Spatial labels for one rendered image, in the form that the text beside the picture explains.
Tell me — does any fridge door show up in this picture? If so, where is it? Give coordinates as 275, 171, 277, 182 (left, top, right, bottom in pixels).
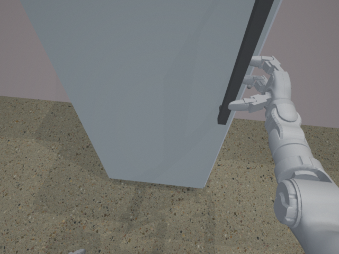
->
20, 0, 280, 188

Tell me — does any robot right hand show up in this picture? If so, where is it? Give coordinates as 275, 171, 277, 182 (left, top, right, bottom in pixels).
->
228, 56, 291, 113

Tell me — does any robot right forearm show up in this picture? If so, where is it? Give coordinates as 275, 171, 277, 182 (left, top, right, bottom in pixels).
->
264, 99, 338, 187

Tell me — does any right robot upper arm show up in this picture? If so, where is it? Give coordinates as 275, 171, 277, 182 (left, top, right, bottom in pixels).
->
273, 178, 339, 254

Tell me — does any handle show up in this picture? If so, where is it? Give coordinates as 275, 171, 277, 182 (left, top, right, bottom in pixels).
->
217, 0, 274, 125

